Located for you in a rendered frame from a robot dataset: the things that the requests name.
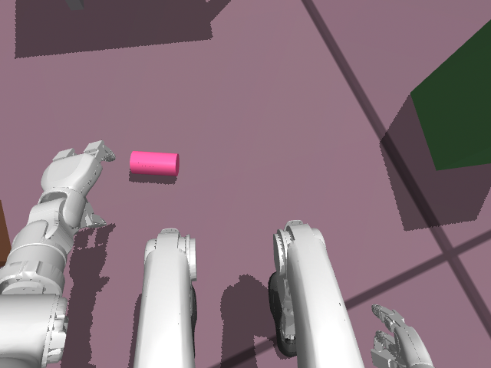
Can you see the left robot arm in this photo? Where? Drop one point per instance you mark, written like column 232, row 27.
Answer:
column 33, row 324

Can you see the right robot foot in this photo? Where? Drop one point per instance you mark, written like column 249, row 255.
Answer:
column 287, row 347

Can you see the right robot hand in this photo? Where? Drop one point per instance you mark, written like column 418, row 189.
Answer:
column 403, row 350

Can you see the left robot hand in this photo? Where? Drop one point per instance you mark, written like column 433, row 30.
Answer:
column 79, row 172

